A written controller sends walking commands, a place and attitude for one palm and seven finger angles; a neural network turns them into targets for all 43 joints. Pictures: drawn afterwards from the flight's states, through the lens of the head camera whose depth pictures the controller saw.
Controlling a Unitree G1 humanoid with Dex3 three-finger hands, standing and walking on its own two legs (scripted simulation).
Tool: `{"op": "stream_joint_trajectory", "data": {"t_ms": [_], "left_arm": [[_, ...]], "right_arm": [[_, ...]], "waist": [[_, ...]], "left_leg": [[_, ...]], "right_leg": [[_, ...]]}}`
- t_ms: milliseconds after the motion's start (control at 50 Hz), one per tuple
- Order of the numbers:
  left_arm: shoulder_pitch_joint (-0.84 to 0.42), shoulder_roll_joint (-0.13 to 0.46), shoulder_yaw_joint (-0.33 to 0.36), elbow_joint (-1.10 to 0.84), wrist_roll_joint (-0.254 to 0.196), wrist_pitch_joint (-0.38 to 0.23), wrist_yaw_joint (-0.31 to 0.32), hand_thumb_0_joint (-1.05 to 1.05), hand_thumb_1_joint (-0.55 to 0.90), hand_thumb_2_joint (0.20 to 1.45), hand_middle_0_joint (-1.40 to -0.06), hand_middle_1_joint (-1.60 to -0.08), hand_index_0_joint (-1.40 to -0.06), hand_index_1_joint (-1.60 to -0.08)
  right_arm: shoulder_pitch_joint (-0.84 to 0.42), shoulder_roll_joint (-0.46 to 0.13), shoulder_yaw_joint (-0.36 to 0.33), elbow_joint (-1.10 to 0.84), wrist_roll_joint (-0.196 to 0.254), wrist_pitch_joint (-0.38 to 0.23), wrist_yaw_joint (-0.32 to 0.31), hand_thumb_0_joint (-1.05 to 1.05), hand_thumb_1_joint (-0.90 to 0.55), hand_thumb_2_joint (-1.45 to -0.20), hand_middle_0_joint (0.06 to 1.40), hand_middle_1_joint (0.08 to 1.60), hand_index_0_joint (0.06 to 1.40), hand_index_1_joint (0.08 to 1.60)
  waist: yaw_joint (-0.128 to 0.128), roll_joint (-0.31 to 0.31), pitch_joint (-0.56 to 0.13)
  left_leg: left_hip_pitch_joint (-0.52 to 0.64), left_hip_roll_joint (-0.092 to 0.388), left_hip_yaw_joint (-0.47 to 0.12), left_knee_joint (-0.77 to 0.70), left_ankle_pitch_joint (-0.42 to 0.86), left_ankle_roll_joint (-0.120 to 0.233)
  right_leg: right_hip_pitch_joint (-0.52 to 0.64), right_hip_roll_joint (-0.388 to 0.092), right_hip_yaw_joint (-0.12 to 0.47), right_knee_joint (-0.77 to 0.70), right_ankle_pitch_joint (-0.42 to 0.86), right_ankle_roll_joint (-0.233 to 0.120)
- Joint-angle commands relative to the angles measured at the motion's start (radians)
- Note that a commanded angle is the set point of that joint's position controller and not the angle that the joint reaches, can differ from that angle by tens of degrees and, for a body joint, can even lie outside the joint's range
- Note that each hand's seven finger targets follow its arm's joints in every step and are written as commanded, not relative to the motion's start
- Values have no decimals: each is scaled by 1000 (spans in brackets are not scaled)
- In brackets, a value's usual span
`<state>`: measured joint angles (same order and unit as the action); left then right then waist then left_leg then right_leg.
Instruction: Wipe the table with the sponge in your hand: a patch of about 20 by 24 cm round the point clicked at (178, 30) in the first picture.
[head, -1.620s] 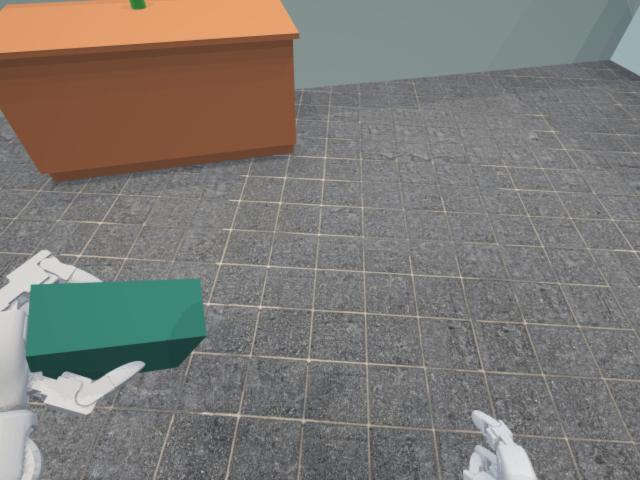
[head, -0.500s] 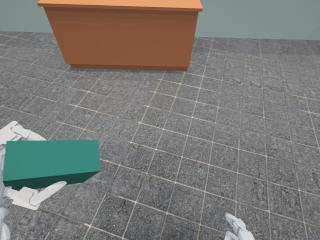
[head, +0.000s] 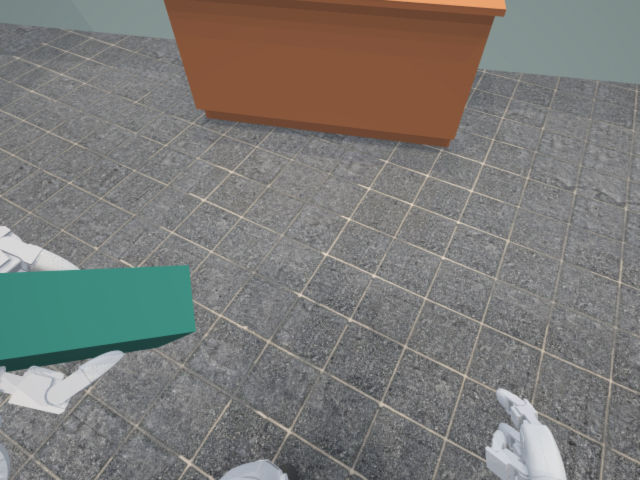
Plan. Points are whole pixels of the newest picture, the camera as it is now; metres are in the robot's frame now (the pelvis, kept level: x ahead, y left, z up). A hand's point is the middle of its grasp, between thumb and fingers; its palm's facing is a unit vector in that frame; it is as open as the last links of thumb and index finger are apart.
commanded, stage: walk to a spot facing it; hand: left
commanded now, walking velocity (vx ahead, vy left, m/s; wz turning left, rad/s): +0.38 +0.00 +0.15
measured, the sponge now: (122, 316) +0.23 +0.20 +0.16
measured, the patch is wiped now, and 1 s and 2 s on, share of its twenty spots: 0.00 0.00 0.00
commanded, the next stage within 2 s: none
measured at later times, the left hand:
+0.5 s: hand (168, 215) +0.33 +0.18 +0.17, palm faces +0.54 -0.74 -0.41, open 10.0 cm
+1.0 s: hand (172, 114) +0.46 +0.21 +0.20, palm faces +0.55 -0.72 -0.42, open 10.0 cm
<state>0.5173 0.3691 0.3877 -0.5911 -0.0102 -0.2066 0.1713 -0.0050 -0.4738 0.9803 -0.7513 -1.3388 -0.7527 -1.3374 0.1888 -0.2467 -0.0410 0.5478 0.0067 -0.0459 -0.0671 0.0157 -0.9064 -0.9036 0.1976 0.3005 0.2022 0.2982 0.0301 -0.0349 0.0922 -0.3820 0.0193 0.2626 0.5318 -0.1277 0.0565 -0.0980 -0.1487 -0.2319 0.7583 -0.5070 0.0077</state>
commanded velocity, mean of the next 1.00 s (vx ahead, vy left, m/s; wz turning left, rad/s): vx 0.37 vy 0.00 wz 0.19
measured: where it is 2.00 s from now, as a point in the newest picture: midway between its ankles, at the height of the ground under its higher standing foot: (351, 349)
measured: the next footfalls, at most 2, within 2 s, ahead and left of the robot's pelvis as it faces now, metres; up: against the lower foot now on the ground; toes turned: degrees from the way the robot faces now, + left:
right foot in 0.38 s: +0.21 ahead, -0.18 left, +0.00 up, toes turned -5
left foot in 0.78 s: +0.32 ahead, +0.07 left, +0.00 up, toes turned +21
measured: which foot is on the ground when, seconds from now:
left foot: down 0.00-0.38, up 0.40-0.76, down 0.78-1.00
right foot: down 0.00-0.00, up 0.02-0.36, down 0.38-0.78, up 0.80-1.00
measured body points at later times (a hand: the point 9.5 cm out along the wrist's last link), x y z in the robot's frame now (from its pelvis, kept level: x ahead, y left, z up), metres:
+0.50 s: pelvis +0.15 -0.08 +0.01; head +0.17 -0.10 +0.46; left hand +0.30 +0.22 +0.20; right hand +0.33 -0.29 -0.11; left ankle +0.09 +0.05 -0.63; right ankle +0.17 -0.18 -0.72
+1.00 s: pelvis +0.29 -0.06 +0.02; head +0.32 -0.05 +0.47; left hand +0.43 +0.25 +0.22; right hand +0.49 -0.21 -0.08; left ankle +0.28 +0.06 -0.72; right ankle +0.34 -0.19 -0.66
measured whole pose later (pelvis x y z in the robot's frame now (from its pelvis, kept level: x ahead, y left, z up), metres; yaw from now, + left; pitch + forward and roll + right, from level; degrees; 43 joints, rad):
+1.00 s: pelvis +0.29 -0.06 +0.02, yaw +11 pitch +0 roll +0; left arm 0.45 0.37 0.37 -0.57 -0.02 -0.19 0.15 -0.01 -0.48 0.98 -0.75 -1.34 -0.75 -1.34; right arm 0.19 -0.10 0.03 0.59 0.01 -0.09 -0.03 0.01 -0.90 -0.90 0.20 0.30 0.20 0.30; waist 0.00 -0.01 0.07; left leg -0.27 0.08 0.15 0.53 -0.26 0.01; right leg -0.53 -0.12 -0.09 1.03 -0.40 0.03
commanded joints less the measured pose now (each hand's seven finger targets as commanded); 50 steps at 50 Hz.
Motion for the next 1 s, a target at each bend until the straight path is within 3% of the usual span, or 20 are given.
{"op": "stream_joint_trajectory", "data": {"t_ms": [0,20,60,160,260,320,340,360,380,440,520,640,720,740,760,780,800,840,880,980], "left_arm": [[-194,258,129,-240,-11,-77,33,0,100,1300,-1200,-1600,-1200,-1600],[-159,241,143,-116,-17,-61,9,0,100,1300,-1200,-1600,-1200,-1600],[-111,275,201,-164,-25,-63,3,0,100,1300,-1200,-1600,-1200,-1600],[-19,166,153,-233,-36,-91,-11,0,100,1300,-1200,-1600,-1200,-1600],[-108,109,81,-109,-24,-89,-16,0,100,1300,-1200,-1600,-1200,-1600],[-176,107,54,-39,-7,-69,-12,0,100,1300,-1200,-1600,-1200,-1600],[-211,129,54,-41,0,-62,-10,0,100,1300,-1200,-1600,-1200,-1600],[-221,171,67,-25,12,-44,-3,0,100,1300,-1200,-1600,-1200,-1600],[-260,210,91,-48,-2,-36,2,0,100,1300,-1200,-1600,-1200,-1600],[-262,202,77,-95,4,-64,-8,0,100,1300,-1200,-1600,-1200,-1600],[-174,202,114,-149,-1,-82,-5,0,100,1300,-1200,-1600,-1200,-1600],[-3,179,157,-191,-27,-81,27,0,100,1300,-1200,-1600,-1200,-1600],[-62,160,123,-184,-29,-75,38,0,100,1300,-1200,-1600,-1200,-1600],[-86,160,116,-198,-24,-87,38,0,100,1300,-1200,-1600,-1200,-1600],[-77,138,90,-200,-28,-89,33,0,100,1300,-1200,-1600,-1200,-1600],[-126,176,97,-190,-17,-90,35,0,100,1300,-1200,-1600,-1200,-1600],[-148,209,111,-106,-9,-77,20,0,100,1300,-1200,-1600,-1200,-1600],[-208,204,106,-192,-9,-74,8,0,100,1300,-1200,-1600,-1200,-1600],[-165,191,97,-291,-13,-83,6,0,100,1300,-1200,-1600,-1200,-1600],[-55,149,99,-243,-25,-78,1,0,100,1300,-1200,-1600,-1200,-1600]], "right_arm": [[-27,-74,-13,-143,-3,-60,17,0,-900,-900,200,300,200,300],[-60,-75,-10,-124,-12,-58,19,0,-900,-900,200,300,200,300],[-62,-76,-33,-101,7,-52,14,0,-900,-900,200,300,200,300],[-64,-51,-12,-99,6,-88,30,0,-900,-900,200,300,200,300],[-42,-57,-15,-74,8,-117,3,0,-900,-900,200,300,200,300],[-32,-48,-8,-56,6,-107,-10,0,-900,-900,200,300,200,300],[-30,-29,-4,-54,11,-101,-13,0,-900,-900,200,300,200,300],[-34,-4,0,-63,8,-91,-13,0,-900,-900,200,300,200,300],[-111,-40,3,-78,1,-102,-16,0,-900,-900,200,300,200,300],[-89,-59,-4,-38,-5,-87,-5,0,-900,-900,200,300,200,300],[-96,-55,-5,-58,-3,-43,9,0,-900,-900,200,300,200,300],[-68,-30,-17,-130,-6,-35,15,0,-900,-900,200,300,200,300],[-13,-51,-37,-130,-6,-31,-9,0,-900,-900,200,300,200,300],[-10,-69,-45,-135,-4,-30,-15,0,-900,-900,200,300,200,300],[-28,-97,-52,-137,-5,-33,-11,0,-900,-900,200,300,200,300],[-29,-74,-25,-146,-4,-42,3,0,-900,-900,200,300,200,300],[-45,-81,-18,-121,-5,-44,9,0,-900,-900,200,300,200,300],[-53,-72,-29,-101,6,-50,11,0,-900,-900,200,300,200,300],[-55,-60,-23,-96,7,-71,13,0,-900,-900,200,300,200,300],[-49,-49,-8,-85,-2,-113,21,0,-900,-900,200,300,200,300]], "waist": [[-63,156,-314],[-54,98,-257],[-28,184,-230],[-12,275,-174],[-25,244,-147],[-17,157,-160],[-12,11,-184],[-3,-326,-185],[17,-302,-159],[-16,-92,-108],[-31,-81,-121],[13,-95,-188],[-45,-16,-278],[-59,125,-316],[-47,365,-311],[-46,323,-274],[-52,236,-222],[-45,223,-173],[-23,264,-184],[-20,297,-185]], "left_leg": [[549,449,-787,-150,379,263],[432,435,-717,-194,224,237],[342,388,-588,-194,72,222],[34,272,-299,-279,-139,120],[39,252,-234,-233,-290,88],[28,193,-207,-21,-331,45],[-18,130,-156,213,-328,20],[-271,2,-110,553,-422,-23],[-388,-2,-239,739,-449,-40],[-365,84,-288,829,-277,-74],[-280,107,-228,611,-208,-79],[-135,58,-68,149,-196,-65],[230,-5,-12,-71,-19,-45],[394,75,-154,-96,7,4],[538,333,-553,-129,182,126],[515,440,-768,-182,283,216],[422,454,-756,-216,122,226],[345,399,-621,-219,21,206],[323,330,-461,-215,44,156],[174,267,-284,-257,18,99]], "right_leg": [[-529,111,245,683,-133,-2],[-547,52,263,678,-77,9],[-573,7,263,607,-14,18],[-340,3,139,234,170,37],[-220,64,36,1,195,62],[-67,98,8,-211,203,55],[-7,17,133,-325,163,18],[120,-217,544,-447,170,-93],[131,-342,726,-505,260,-159],[44,-288,534,-484,312,-171],[18,-225,234,-471,447,-145],[132,-192,175,-386,670,-156],[10,-96,64,-76,675,-64],[-129,-55,41,111,562,-24],[-407,65,63,347,31,18],[-524,110,164,505,-148,9],[-574,53,227,554,-98,7],[-613,7,236,541,-17,19],[-587,3,196,426,47,29],[-338,39,84,80,185,42]]}}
